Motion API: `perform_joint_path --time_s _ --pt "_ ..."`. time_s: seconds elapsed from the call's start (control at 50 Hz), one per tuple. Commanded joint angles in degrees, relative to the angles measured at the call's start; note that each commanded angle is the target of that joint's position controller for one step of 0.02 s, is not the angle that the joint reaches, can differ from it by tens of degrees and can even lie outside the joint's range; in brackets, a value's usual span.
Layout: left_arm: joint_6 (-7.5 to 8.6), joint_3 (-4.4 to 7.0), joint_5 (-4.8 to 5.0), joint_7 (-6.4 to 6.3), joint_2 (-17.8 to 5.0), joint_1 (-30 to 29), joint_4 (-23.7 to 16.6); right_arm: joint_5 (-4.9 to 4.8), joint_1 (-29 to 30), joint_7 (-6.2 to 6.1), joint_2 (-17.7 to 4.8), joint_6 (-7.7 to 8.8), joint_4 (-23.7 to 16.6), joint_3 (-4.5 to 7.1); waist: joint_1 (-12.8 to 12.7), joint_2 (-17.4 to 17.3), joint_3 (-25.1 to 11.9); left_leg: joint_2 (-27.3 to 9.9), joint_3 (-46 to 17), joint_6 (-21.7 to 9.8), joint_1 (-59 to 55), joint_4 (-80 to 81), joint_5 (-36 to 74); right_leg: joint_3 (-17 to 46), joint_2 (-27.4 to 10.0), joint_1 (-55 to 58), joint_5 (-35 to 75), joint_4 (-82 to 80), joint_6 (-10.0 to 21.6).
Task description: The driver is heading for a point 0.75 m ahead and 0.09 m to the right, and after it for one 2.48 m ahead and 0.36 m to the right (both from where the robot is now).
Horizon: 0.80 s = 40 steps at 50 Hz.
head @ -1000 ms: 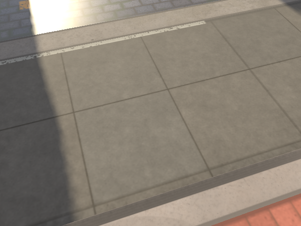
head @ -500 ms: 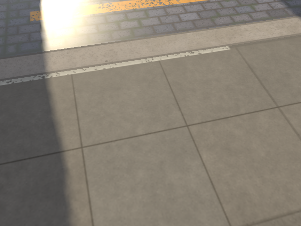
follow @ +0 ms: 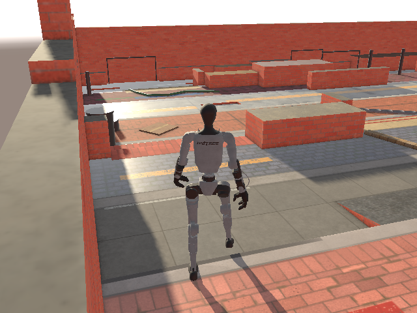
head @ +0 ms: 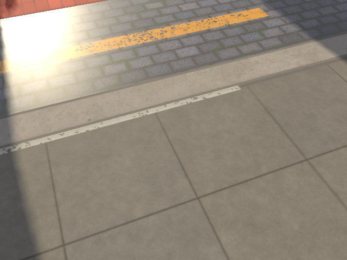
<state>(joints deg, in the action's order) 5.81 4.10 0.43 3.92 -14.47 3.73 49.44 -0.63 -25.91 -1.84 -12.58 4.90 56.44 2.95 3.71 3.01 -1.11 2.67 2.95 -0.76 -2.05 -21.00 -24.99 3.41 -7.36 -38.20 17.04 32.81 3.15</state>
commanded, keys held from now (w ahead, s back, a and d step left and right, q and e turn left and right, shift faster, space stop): w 1.00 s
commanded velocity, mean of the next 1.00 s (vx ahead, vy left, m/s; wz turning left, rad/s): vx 0.50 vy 0.00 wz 0.00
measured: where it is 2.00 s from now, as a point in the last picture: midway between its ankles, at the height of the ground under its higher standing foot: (183, 139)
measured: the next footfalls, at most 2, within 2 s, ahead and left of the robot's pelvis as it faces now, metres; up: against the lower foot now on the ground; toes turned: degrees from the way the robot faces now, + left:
right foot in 0.16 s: +0.28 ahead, -0.18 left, -0.11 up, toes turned -2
left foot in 0.68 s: +0.61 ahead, +0.04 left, -0.11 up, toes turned +2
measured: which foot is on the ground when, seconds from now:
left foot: down 0.00-0.16, up 0.18-0.66, down 0.68-1.00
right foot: up 0.00-0.14, down 0.16-0.70, up 0.72-1.00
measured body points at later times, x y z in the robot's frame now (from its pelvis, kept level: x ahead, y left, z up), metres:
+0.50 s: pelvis +0.32 -0.10 -0.09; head +0.34 -0.10 +0.36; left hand +0.29 +0.16 -0.23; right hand +0.49 -0.34 -0.20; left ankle +0.50 +0.07 -0.77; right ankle +0.25 -0.18 -0.83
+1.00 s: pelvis +0.59 -0.05 -0.08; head +0.60 -0.04 +0.37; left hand +0.74 +0.22 -0.20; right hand +0.59 -0.31 -0.21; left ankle +0.57 +0.03 -0.83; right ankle +0.75 -0.24 -0.76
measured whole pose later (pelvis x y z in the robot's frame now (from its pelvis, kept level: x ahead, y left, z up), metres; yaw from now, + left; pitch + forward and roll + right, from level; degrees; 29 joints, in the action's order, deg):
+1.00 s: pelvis +0.59 -0.05 -0.08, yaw +0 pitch +2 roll +0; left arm 3.9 4.6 0.2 -0.7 -15.2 6.2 53.1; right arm 0.0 -21.2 0.3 -12.8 5.0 54.3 3.7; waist 2.9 1.9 -0.6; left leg 3.3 2.6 -4.0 6.0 -13.5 -9.3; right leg 3.2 -7.3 -40.3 -0.4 46.6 1.1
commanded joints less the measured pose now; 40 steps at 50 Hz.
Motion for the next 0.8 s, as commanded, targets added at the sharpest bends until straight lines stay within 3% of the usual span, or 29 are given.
perform_joint_path --time_s 0.02,0.08,0.1,0.12,0.14,0.16,0.18,0.2,0.22,0.24,0.26,0.28,0.3,0.32,0.4,0.48,0.54,0.6,0.64,0.66,0.68,0.7,0.72,0.74,0.76,0.78,0.8 --pt "0.92 -0.72 0.59 1.68 -1.62 -10.38 -5.55 -0.60 -2.53 -0.22 -8.38 -0.01 -2.04 1.87 2.64 -5.44 9.21 -14.80 -7.50 -8.60 5.55 -1.44 14.01 -0.48 0.89 -1.48 3.16 -6.02 0.34" --pt "0.59 -0.68 1.32 1.57 -3.37 -8.48 -4.49 -0.84 -2.97 0.03 -8.83 -0.53 -1.90 2.17 1.96 -5.56 8.58 -14.87 -7.72 -6.39 1.96 -9.41 18.05 -0.14 0.89 3.58 1.10 -9.91 0.63" --pt "0.41 -0.10 1.27 1.17 -4.86 -3.90 -2.68 -0.65 -2.08 0.18 -9.75 -0.89 -2.07 2.37 -0.03 -5.84 6.25 -14.60 -7.93 -6.24 -0.12 -15.48 24.09 -0.24 0.82 7.61 -0.19 -10.98 0.98" --pt "0.54 0.93 1.01 0.69 -7.10 4.21 0.05 -0.29 -0.98 0.65 -10.51 -1.08 -2.40 2.49 -3.84 -5.00 1.42 -13.23 -7.28 -5.77 0.99 -24.54 31.70 -2.96 3.17 17.87 -1.52 -10.79 1.39" --pt "0.58 2.20 0.67 0.22 -9.77 14.97 4.02 -0.35 0.33 1.03 -10.03 -1.16 -2.08 2.26 -9.33 -3.78 -4.11 -10.59 -5.28 -3.74 8.58 -38.92 32.90 -5.80 3.87 34.17 0.13 -9.29 1.81" --pt "0.48 2.30 -0.55 -0.10 -12.24 24.18 6.66 -0.33 -2.30 1.31 -5.93 -0.67 -1.48 1.42 -12.12 2.35 -10.77 -5.71 -4.90 -0.09 25.72 -63.76 3.90 0.18 -3.21 53.69 11.00 1.05 4.59" --pt "0.53 1.35 -1.88 -0.15 -13.12 25.69 7.11 -1.04 -12.53 1.83 0.70 1.01 -0.13 -0.36 -7.33 18.16 -17.58 0.05 -13.19 0.44 44.04 -82.26 -23.64 11.51 -10.89 67.70 31.58 13.90 8.61" --pt "-1.22 2.28 -0.21 -0.12 -14.66 29.25 7.70 -2.42 -14.56 1.97 -3.11 2.81 -1.39 0.05 -9.10 20.57 -26.37 0.08 -17.35 0.13 46.22 -84.06 -19.78 22.25 -14.37 69.04 20.76 5.67 13.18" --pt "-1.99 3.02 0.73 -0.45 -15.64 28.84 8.71 -5.07 -5.98 1.46 -4.34 3.05 -5.16 0.00 -9.23 13.69 -24.65 -2.33 -12.74 0.65 53.37 -81.00 -13.10 33.17 -19.13 65.41 -18.65 -7.84 17.41" --pt "-1.57 2.03 0.37 -0.84 -12.00 20.87 5.98 -4.73 3.05 0.23 -6.48 2.38 -6.41 0.14 -9.08 1.21 -13.87 -6.18 -8.41 0.23 54.56 -77.18 -5.43 31.85 -16.75 52.63 -30.03 -13.91 15.01" --pt "-0.52 -0.16 -0.58 -0.91 -7.24 9.83 2.19 -2.72 6.06 -0.80 -9.28 0.99 -6.89 1.10 -5.60 -5.20 -5.51 -8.92 -7.80 -0.26 49.30 -67.58 4.89 25.00 -14.38 36.70 -26.96 -16.34 12.92" --pt "0.39 -0.33 -1.50 -1.21 -6.87 6.49 2.15 -1.48 4.40 -0.89 -6.55 -0.15 -6.44 1.00 -2.98 -1.09 -3.91 -10.83 -9.76 -0.06 44.21 -65.32 8.00 25.37 -15.10 27.93 -22.27 -15.66 13.56" --pt "0.89 -0.61 -1.39 -1.21 -5.86 6.20 2.76 -0.36 2.85 -0.81 -5.17 -1.16 -6.10 1.04 -1.77 -0.39 -0.86 -12.31 -9.96 0.26 40.47 -59.21 9.60 20.00 -11.92 21.21 -17.57 -16.89 12.02" --pt "1.18 -0.70 -1.34 -1.55 -5.31 7.31 3.67 0.05 3.43 -0.57 -4.31 -1.28 -6.80 1.24 -1.09 2.41 0.95 -12.73 -10.03 0.65 38.12 -53.52 10.16 14.42 -8.79 18.03 -13.59 -17.75 10.99" --pt "0.80 -0.19 -0.82 -4.11 -6.15 13.65 5.68 0.64 11.98 0.20 -3.58 -0.23 -9.95 1.29 -2.81 1.49 1.04 -11.93 -7.42 1.37 41.58 -33.90 20.24 5.94 -5.77 25.27 0.57 -19.52 10.38" --pt "-0.14 0.00 0.60 -5.00 -6.60 17.83 6.96 0.00 21.88 1.67 -1.69 -0.06 -12.28 0.54 -5.71 -0.13 2.48 -8.11 -3.69 0.33 38.82 -18.01 31.24 1.01 -3.44 30.06 -3.74 -21.69 7.57" --pt "-0.92 0.05 0.78 -5.02 -6.18 21.53 8.56 -0.38 28.07 2.73 -2.00 0.09 -14.30 0.47 -7.64 -0.27 5.47 -6.92 -2.98 -0.60 40.69 -13.85 31.20 1.17 -4.85 35.06 -9.11 -21.48 7.42" --pt "-1.80 0.58 0.56 -5.14 -7.27 22.39 9.37 -0.41 30.98 3.92 -2.60 0.56 -16.37 0.56 -7.15 -0.18 6.17 -6.11 -2.71 -2.81 41.87 -11.66 24.17 1.96 -7.41 41.18 -4.48 -17.83 7.13" --pt "-2.21 0.94 0.49 -5.12 -8.53 20.12 8.88 -0.21 26.59 4.02 -4.69 0.77 -15.64 1.46 -3.81 1.43 2.96 -3.30 -0.17 -4.71 32.34 -9.96 20.16 0.91 -6.89 41.29 9.18 -12.04 5.95" --pt "-2.34 0.77 0.62 -4.98 -8.28 18.46 8.49 -0.04 18.78 3.94 -6.76 0.89 -13.29 2.65 0.34 1.61 -1.39 -1.51 1.03 -6.28 21.15 -8.92 21.29 -0.99 -4.36 39.20 16.35 -3.71 4.76" --pt "-2.22 0.17 0.07 -4.86 -6.96 17.22 7.41 0.29 7.12 3.53 -10.58 0.87 -10.28 4.12 4.84 -0.96 -8.76 -6.48 -4.93 -9.39 2.97 -10.84 26.00 -3.12 -1.29 29.09 9.68 10.89 2.82" --pt "-0.99 -1.73 -0.28 -4.29 -0.98 23.59 6.90 0.90 -0.72 3.19 -16.59 0.58 -8.57 5.48 3.72 -14.14 -18.67 -22.12 -30.90 -18.92 -19.87 -6.81 18.44 -5.98 8.41 6.74 -20.49 35.80 -1.22" --pt "0.69 -1.41 0.30 -3.35 -2.83 22.83 7.57 0.26 -2.15 3.26 -12.79 0.27 -8.09 4.20 4.02 -16.48 -22.63 -25.59 -46.18 -20.77 -23.44 1.64 13.50 2.71 10.28 -1.91 -49.45 43.14 -0.82" --pt "1.38 -0.10 1.83 -3.17 -7.03 17.17 5.86 -0.01 3.52 3.05 -10.43 0.25 -8.61 3.35 3.05 -13.66 -12.81 -23.84 -38.77 -17.58 -15.91 2.89 10.11 2.71 6.76 -7.53 -47.26 45.82 -0.14" --pt "1.52 0.06 1.97 -3.45 -7.52 12.54 4.49 0.16 9.25 2.97 -8.71 0.32 -10.05 2.72 1.33 -8.72 -6.38 -21.52 -30.61 -15.37 -5.68 4.50 12.64 1.00 3.59 -6.73 -41.90 42.78 0.28" --pt "1.01 0.41 1.25 -3.91 -6.68 10.92 4.28 0.62 13.18 3.31 -7.11 0.44 -10.40 2.22 -0.97 -5.29 -2.11 -19.23 -25.02 -13.80 4.10 6.81 16.19 0.23 1.66 -3.47 -38.18 38.19 0.08" --pt "-0.02 0.77 0.74 -4.37 -5.82 12.11 4.64 1.10 15.37 3.55 -5.63 0.78 -10.59 1.78 -3.47 -5.77 -0.99 -17.00 -20.85 -12.35 10.09 8.89 18.02 0.74 -0.09 1.12 -35.51 34.50 0.10"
